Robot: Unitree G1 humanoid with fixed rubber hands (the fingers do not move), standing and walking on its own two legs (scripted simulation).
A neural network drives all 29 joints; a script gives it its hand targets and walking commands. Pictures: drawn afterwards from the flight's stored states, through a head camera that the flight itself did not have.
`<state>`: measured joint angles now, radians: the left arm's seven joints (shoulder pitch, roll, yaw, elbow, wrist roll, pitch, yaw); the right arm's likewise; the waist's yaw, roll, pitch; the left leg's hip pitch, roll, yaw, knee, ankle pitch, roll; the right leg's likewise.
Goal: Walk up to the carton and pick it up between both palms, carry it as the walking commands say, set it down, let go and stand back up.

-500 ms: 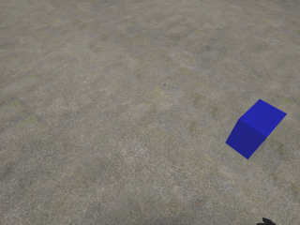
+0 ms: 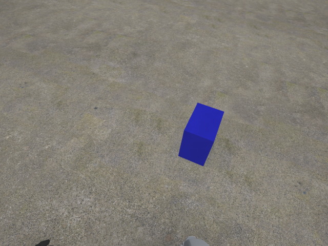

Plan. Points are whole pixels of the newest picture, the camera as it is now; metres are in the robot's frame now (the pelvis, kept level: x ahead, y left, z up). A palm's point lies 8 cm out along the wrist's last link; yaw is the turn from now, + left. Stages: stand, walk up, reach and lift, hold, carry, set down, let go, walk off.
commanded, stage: walk up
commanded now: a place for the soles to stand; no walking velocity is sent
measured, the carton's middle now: (200, 134) +0.90 -0.33 -0.61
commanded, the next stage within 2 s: none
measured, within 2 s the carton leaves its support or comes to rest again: neither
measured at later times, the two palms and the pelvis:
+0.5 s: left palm (85, 184) +0.33 +0.22 -0.10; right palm out of the picture +0.11 -0.38 -0.11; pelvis +0.16 -0.06 -0.02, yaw -12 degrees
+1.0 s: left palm (102, 157) +0.43 +0.19 -0.12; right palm (301, 194) +0.28 -0.42 -0.09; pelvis +0.30 -0.10 -0.01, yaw -18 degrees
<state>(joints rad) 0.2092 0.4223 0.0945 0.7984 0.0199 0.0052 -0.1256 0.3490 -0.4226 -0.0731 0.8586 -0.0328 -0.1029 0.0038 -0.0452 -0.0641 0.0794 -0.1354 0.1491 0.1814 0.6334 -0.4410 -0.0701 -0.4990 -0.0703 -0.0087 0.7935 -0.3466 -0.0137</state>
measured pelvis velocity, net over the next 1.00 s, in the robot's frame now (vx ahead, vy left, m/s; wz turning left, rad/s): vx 0.30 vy -0.10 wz -0.31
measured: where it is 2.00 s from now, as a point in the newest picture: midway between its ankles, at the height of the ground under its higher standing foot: (178, 218)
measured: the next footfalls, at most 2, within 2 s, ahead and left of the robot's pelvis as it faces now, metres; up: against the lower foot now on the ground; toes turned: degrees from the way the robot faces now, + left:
right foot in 0.04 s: +0.16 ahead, -0.15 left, +0.00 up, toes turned -5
left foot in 0.26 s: +0.20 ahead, +0.11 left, +0.00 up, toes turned -2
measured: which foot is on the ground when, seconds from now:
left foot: down 0.00-0.04, up 0.06-0.24, down 0.26-0.52, up 0.54-0.82, down 0.84-1.00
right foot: up 0.00-0.02, down 0.04-0.28, up 0.30-0.48, down 0.50-0.86, up 0.88-1.00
